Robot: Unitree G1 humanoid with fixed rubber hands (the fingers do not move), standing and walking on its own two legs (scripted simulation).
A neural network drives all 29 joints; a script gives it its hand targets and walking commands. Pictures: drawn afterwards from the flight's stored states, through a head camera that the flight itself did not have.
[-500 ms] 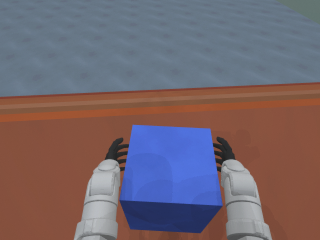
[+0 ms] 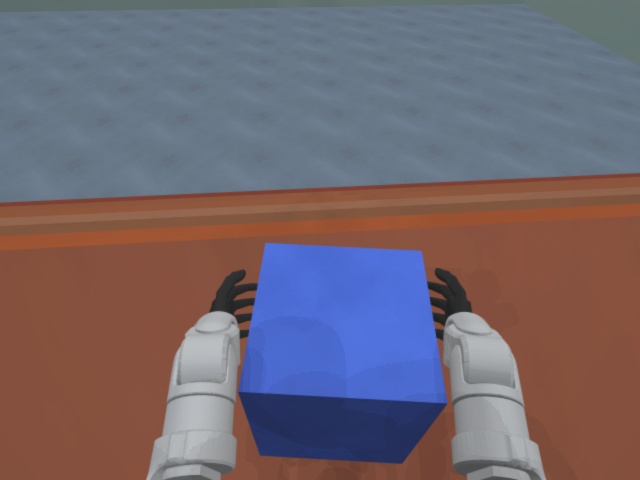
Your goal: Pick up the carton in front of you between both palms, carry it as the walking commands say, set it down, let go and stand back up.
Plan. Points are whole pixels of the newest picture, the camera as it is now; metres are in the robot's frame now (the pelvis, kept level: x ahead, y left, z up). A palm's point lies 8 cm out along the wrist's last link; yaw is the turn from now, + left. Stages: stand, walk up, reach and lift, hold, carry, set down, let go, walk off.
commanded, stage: hold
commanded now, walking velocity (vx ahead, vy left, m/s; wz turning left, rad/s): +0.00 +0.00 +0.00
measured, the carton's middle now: (336, 358) +0.28 +0.00 -0.02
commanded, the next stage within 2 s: carry in 1.06 s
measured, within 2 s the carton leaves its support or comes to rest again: neither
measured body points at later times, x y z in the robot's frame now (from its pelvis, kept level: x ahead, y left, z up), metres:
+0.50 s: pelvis +0.01 +0.00 +0.00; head -0.03 +0.00 +0.45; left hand +0.31 +0.15 +0.04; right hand +0.31 -0.15 +0.05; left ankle +0.03 +0.12 -0.74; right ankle +0.02 -0.12 -0.74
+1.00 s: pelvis +0.01 +0.00 +0.00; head -0.04 +0.00 +0.45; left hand +0.30 +0.15 +0.04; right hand +0.31 -0.15 +0.05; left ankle +0.03 +0.12 -0.74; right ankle +0.02 -0.12 -0.74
